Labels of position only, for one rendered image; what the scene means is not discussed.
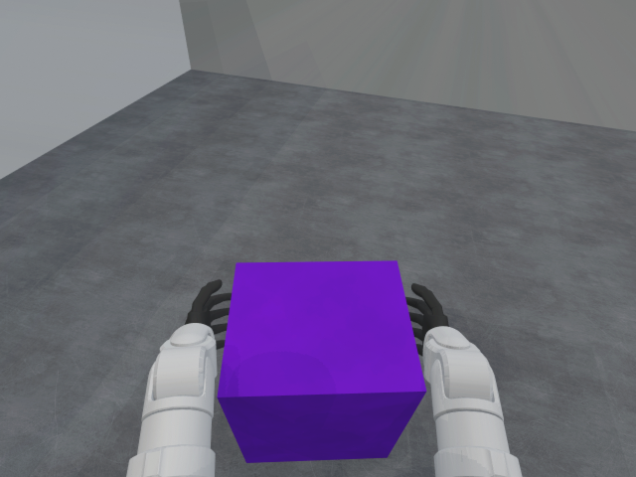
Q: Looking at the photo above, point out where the left robot forearm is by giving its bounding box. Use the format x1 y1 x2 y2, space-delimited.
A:
126 323 217 477

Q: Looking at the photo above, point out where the carton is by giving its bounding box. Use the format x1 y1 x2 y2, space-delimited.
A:
217 260 426 463

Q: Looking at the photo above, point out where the right robot forearm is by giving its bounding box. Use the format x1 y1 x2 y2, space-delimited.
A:
423 326 523 477

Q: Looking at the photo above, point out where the robot left hand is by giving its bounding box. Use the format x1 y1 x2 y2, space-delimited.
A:
185 279 232 350

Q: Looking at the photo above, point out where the robot right hand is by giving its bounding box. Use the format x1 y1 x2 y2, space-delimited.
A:
405 283 449 356

